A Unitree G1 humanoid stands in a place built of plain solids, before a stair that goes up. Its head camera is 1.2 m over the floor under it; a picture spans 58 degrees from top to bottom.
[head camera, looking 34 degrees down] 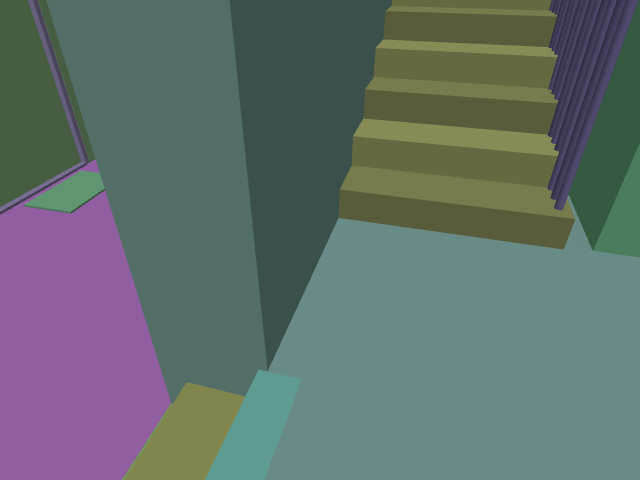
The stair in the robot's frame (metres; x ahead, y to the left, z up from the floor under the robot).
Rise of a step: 0.17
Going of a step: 0.31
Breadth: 1.11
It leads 15 degrees to the right of straight ahead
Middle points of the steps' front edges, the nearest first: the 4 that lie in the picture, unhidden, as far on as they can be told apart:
1.84 -0.63 0.17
2.14 -0.72 0.34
2.44 -0.80 0.52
2.73 -0.88 0.69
